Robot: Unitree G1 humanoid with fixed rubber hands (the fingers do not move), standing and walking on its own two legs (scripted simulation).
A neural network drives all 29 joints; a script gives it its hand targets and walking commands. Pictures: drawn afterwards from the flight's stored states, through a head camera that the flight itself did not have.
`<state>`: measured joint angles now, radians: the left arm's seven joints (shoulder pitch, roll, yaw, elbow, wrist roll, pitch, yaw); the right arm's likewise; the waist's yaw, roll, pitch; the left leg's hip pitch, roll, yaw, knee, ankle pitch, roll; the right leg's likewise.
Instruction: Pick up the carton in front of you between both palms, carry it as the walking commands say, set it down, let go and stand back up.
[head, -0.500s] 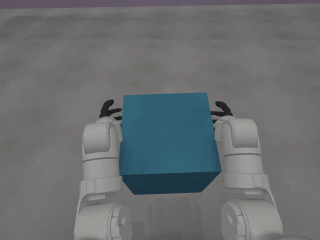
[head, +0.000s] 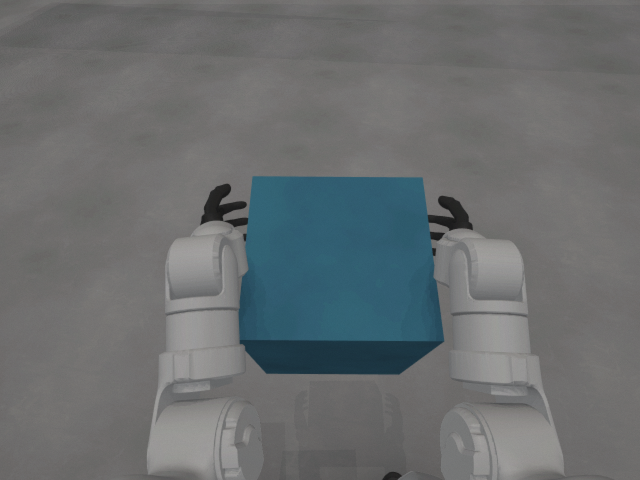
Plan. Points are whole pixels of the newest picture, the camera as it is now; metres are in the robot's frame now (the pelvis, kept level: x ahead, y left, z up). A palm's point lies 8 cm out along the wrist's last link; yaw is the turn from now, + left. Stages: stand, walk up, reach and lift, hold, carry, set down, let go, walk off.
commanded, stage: carry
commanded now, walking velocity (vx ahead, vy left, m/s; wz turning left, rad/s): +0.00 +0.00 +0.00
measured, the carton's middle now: (334, 287) +0.35 +0.02 +0.02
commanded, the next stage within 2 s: none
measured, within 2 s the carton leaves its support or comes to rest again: neither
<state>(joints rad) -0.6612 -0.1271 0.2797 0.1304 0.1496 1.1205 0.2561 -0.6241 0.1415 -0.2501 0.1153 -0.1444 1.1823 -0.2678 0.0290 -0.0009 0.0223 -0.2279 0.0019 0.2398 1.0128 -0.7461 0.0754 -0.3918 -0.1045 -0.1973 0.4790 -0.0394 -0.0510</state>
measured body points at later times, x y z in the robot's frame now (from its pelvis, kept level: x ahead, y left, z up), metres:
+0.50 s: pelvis +0.00 +0.00 +0.00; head -0.01 -0.01 +0.45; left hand +0.36 +0.14 +0.13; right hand +0.35 -0.15 +0.11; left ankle -0.10 +0.05 -0.66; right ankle +0.14 -0.11 -0.73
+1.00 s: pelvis +0.00 -0.01 +0.00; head -0.01 -0.03 +0.45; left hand +0.36 +0.13 +0.14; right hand +0.35 -0.16 +0.11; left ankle -0.10 +0.05 -0.66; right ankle +0.14 -0.11 -0.73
